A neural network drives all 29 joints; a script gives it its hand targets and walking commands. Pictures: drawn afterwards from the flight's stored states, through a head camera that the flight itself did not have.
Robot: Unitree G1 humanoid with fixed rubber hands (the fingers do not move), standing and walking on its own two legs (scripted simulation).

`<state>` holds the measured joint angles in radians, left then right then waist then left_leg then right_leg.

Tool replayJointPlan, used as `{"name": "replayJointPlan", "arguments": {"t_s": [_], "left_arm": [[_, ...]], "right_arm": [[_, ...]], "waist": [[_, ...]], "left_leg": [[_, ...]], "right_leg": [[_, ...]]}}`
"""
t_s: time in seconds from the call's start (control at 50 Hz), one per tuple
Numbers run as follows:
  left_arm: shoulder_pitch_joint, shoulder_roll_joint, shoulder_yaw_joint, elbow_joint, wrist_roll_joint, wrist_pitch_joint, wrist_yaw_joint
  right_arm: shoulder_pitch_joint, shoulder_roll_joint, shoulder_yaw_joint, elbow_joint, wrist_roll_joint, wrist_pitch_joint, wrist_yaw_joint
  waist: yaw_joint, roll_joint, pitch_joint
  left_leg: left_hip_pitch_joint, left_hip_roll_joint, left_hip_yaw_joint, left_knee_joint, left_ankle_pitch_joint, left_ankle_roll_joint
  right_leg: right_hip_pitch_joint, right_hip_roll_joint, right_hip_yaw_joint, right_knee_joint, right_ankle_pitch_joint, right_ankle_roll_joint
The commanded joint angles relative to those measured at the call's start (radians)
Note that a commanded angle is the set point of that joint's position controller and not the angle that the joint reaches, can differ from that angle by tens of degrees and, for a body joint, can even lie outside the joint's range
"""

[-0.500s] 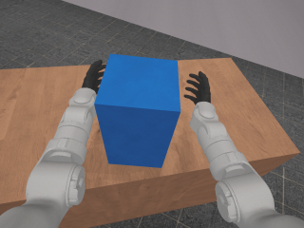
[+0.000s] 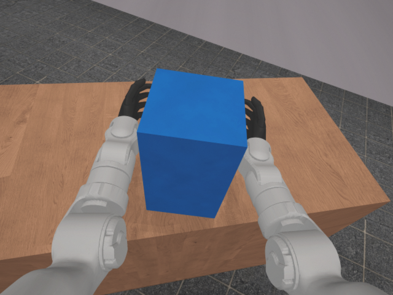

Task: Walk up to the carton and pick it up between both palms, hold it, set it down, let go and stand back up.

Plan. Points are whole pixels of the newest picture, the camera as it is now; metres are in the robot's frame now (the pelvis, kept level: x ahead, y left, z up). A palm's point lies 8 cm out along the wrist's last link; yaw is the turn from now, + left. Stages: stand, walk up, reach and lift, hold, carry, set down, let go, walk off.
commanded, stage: reach and lift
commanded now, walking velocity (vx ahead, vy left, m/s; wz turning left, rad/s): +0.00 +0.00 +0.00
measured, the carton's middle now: (189, 152) +0.39 +0.01 +0.05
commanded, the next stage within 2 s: none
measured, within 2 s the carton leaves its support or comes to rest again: leaves its support in 1.60 s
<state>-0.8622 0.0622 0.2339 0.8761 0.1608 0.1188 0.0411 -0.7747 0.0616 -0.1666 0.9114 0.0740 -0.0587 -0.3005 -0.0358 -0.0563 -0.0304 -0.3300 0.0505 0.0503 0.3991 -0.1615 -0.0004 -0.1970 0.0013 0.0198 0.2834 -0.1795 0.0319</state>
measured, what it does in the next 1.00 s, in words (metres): stands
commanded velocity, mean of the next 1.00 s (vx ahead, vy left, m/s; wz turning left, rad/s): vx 0.00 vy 0.00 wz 0.00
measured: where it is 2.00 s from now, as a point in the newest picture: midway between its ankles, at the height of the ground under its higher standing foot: outside the picture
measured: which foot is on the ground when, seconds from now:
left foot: down 0.00-1.00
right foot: down 0.00-1.00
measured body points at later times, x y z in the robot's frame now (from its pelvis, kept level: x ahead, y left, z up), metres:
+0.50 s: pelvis +0.00 -0.01 +0.00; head +0.01 +0.03 +0.45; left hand +0.42 +0.13 +0.11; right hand +0.38 -0.13 +0.10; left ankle +0.02 +0.11 -0.75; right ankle -0.03 -0.14 -0.75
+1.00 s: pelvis +0.00 -0.01 +0.00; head +0.02 +0.03 +0.45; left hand +0.43 +0.12 +0.10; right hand +0.39 -0.14 +0.10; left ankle +0.02 +0.11 -0.75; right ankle -0.03 -0.14 -0.75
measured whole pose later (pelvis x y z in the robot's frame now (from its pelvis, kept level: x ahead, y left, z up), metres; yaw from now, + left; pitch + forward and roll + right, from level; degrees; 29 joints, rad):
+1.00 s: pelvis +0.00 -0.01 +0.00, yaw +1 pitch -2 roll +0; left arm -0.78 -0.09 0.47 0.76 0.46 0.10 -0.10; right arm -0.64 0.22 -0.50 0.81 -0.30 -0.22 -0.15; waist -0.04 -0.08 0.06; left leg -0.13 0.04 0.07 0.29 -0.13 0.00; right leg -0.02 -0.02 -0.02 0.22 -0.17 0.03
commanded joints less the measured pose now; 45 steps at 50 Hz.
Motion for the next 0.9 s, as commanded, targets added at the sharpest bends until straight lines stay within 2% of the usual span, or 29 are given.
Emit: {"name": "replayJointPlan", "arguments": {"t_s": [0.0, 0.08, 0.12, 0.16, 0.2, 0.24, 0.3, 0.42, 0.54, 0.64, 0.76, 0.82, 0.88], "left_arm": [[-0.353, -0.094, -0.051, -0.102, 0.025, -0.036, -0.014], [-0.353, -0.183, -0.015, -0.080, 0.091, -0.047, -0.038], [-0.361, -0.280, 0.032, -0.057, 0.164, -0.054, -0.089], [-0.355, -0.539, 0.002, 0.003, 0.261, -0.046, -0.182], [-0.290, -0.635, -0.024, 0.014, 0.286, -0.042, -0.223], [-0.272, -0.642, -0.024, -0.016, 0.286, -0.043, -0.228], [-0.272, -0.624, -0.017, -0.032, 0.290, -0.031, -0.234], [-0.316, -0.594, -0.004, -0.047, 0.284, -0.017, -0.251], [-0.333, -0.581, 0.018, -0.040, 0.287, -0.029, -0.262], [-0.318, -0.569, 0.028, -0.044, 0.288, -0.037, -0.257], [-0.296, -0.575, 0.020, -0.047, 0.290, -0.031, -0.253], [-0.287, -0.585, 0.007, -0.072, 0.292, -0.032, -0.247], [-0.275, -0.594, -0.010, -0.077, 0.292, -0.028, -0.240]], "right_arm": [[-0.327, -0.006, -0.009, -0.102, -0.033, -0.033, 0.017], [-0.339, 0.081, -0.073, -0.090, -0.122, -0.056, 0.058], [-0.350, 0.207, -0.138, -0.097, -0.241, -0.078, 0.107], [-0.379, 0.471, -0.149, -0.085, -0.397, -0.101, 0.198], [-0.372, 0.523, -0.146, -0.113, -0.457, -0.127, 0.258], [-0.374, 0.523, -0.141, -0.121, -0.462, -0.147, 0.283], [-0.377, 0.525, -0.124, -0.124, -0.468, -0.158, 0.285], [-0.384, 0.541, -0.120, -0.147, -0.480, -0.151, 0.277], [-0.377, 0.563, -0.099, -0.145, -0.480, -0.156, 0.272], [-0.373, 0.564, -0.074, -0.157, -0.462, -0.168, 0.273], [-0.350, 0.551, -0.064, -0.137, -0.444, -0.173, 0.265], [-0.340, 0.550, -0.051, -0.132, -0.437, -0.184, 0.267], [-0.331, 0.537, -0.046, -0.117, -0.422, -0.189, 0.264]], "waist": [[-0.021, 0.126, -0.451], [-0.023, 0.128, -0.427], [-0.025, 0.121, -0.392], [-0.035, 0.129, -0.362], [-0.035, 0.146, -0.394], [-0.032, 0.144, -0.373], [-0.031, 0.105, -0.293], [-0.032, 0.071, -0.270], [-0.028, 0.054, -0.268], [-0.008, 0.052, -0.283], [-0.010, 0.064, -0.258], [-0.009, 0.067, -0.284], [-0.007, 0.080, -0.266]], "left_leg": [[0.449, -0.034, 0.031, 0.041, 0.349, -0.046], [0.477, -0.033, 0.034, 0.019, 0.350, -0.046], [0.492, -0.038, 0.049, -0.007, 0.347, -0.047], [0.528, -0.040, 0.057, -0.039, 0.343, -0.052], [0.549, -0.037, 0.064, -0.033, 0.414, -0.069], [0.536, -0.035, 0.068, -0.031, 0.457, -0.074], [0.488, -0.042, 0.077, -0.056, 0.383, -0.054], [0.426, -0.054, 0.094, -0.097, 0.200, -0.018], [0.401, -0.059, 0.100, -0.114, 0.159, -0.005], [0.401, -0.057, 0.098, -0.108, 0.187, -0.001], [0.430, -0.051, 0.094, -0.104, 0.208, -0.002], [0.451, -0.050, 0.090, -0.091, 0.267, -0.011], [0.463, -0.046, 0.085, -0.086, 0.285, -0.016]], "right_leg": [[-0.088, 0.060, -0.090, -0.027, 0.250, 0.014], [-0.070, 0.061, -0.103, -0.054, 0.223, 0.005], [-0.022, 0.058, -0.120, -0.073, 0.225, 0.005], [0.022, 0.054, -0.138, -0.101, 0.220, -0.001], [0.063, 0.060, -0.152, -0.093, 0.261, -0.014], [0.085, 0.064, -0.161, -0.085, 0.266, -0.015], [0.113, 0.057, -0.161, -0.078, 0.240, 0.001], [0.138, 0.034, -0.146, -0.067, 0.200, 0.031], [0.180, 0.023, -0.137, -0.055, 0.244, 0.046], [0.175, 0.027, -0.139, -0.048, 0.255, 0.042], [0.158, 0.028, -0.139, -0.059, 0.251, 0.035], [0.159, 0.035, -0.146, -0.056, 0.288, 0.031], [0.130, 0.039, -0.149, -0.065, 0.250, 0.021]]}}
